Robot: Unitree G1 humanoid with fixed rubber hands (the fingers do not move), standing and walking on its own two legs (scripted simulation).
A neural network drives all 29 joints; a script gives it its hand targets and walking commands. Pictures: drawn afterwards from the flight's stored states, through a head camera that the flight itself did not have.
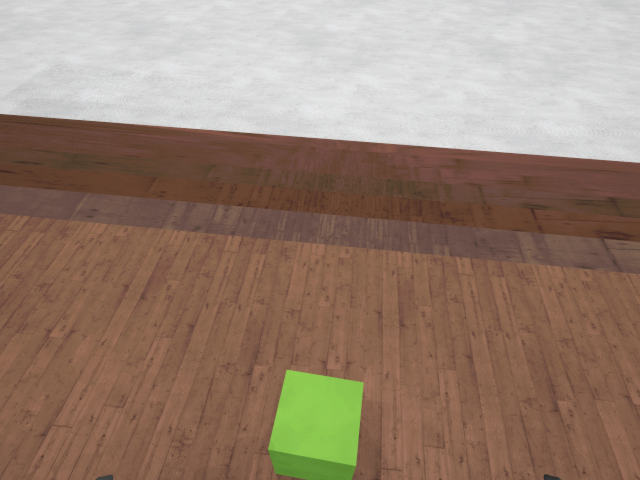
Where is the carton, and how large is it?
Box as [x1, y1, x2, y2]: [268, 370, 363, 479]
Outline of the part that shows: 286,370 268,447 275,472 306,479 351,479 356,460 363,382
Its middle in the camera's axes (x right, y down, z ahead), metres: -0.01 +0.52 +1.06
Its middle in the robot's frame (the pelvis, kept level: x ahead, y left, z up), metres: +0.39 +0.02 -0.66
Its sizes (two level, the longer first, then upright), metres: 0.210 0.200 0.250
